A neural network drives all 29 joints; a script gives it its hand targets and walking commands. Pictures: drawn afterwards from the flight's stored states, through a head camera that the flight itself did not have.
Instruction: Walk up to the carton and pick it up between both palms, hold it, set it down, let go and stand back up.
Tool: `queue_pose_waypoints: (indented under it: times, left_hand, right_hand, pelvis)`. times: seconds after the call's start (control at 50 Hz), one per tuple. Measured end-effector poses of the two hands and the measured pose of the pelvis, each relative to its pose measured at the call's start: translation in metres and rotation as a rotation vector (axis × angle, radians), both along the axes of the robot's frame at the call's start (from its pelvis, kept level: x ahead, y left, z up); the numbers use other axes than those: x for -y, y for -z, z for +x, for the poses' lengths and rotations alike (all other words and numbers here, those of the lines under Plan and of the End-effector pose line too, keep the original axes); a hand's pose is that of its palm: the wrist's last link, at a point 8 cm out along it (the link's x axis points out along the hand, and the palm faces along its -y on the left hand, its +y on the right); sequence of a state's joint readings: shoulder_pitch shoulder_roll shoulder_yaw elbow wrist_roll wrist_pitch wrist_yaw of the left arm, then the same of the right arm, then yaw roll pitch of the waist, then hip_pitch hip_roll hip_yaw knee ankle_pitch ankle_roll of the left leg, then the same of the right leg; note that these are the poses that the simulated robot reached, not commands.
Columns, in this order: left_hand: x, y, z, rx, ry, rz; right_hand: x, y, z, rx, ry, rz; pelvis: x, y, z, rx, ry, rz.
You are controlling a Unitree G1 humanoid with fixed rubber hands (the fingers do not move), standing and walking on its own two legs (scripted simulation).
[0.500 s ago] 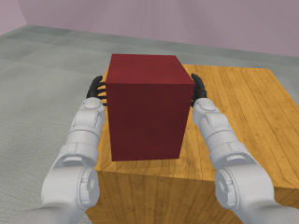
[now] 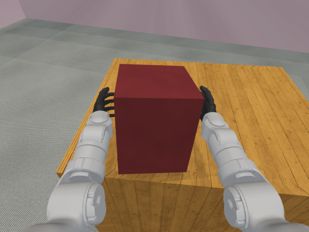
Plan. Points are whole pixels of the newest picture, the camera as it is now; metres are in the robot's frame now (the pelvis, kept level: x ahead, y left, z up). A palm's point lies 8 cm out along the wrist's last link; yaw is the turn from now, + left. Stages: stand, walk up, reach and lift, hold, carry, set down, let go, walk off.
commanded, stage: set down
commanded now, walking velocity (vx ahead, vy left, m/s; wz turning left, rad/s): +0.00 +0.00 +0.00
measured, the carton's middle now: (152, 117) +0.43 +0.00 +0.08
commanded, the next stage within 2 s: none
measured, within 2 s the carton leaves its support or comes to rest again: rests again in 1.88 s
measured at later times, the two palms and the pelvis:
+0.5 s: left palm (103, 116) +0.40 +0.14 +0.11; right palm (208, 113) +0.39 -0.16 +0.12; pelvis +0.00 +0.00 +0.00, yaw +0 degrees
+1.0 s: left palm (103, 120) +0.40 +0.14 +0.10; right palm (207, 114) +0.39 -0.15 +0.11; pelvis +0.00 +0.00 +0.00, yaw +0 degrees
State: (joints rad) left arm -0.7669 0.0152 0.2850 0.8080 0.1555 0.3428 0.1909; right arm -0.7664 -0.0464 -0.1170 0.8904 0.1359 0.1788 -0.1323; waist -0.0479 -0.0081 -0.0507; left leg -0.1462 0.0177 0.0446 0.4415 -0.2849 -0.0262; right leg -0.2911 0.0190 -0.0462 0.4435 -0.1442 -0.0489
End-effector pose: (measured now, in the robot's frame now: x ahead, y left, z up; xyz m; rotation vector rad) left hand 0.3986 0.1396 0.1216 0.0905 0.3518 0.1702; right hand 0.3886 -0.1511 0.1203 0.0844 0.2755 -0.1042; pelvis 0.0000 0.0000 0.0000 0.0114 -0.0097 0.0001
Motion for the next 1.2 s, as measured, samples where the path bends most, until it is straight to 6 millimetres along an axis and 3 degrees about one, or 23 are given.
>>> queue_pose_waypoints:
  times: [0.14,0.32,1.2]
  left_hand:
    - [0.002,-0.007,0.0,0.039,-0.001,0.005]
    - [0.004,0.009,0.0,-0.006,-0.002,0.023]
    - [0.001,0.024,-0.003,0.061,0.003,-0.004]
  right_hand:
    - [0.002,-0.008,0.001,0.04,-0.003,-0.007]
    - [0.004,0.0,0.006,0.004,-0.025,-0.044]
    - [0.001,0.009,0.001,0.084,-0.014,-0.045]
  pelvis:
    - [0.0,0.0,-0.001,0.001,0.0,0.0]
    - [0.0,0.0,0.001,-0.008,0.0,0.0]
    - [0.001,0.0,0.0,-0.011,0.0,0.001]
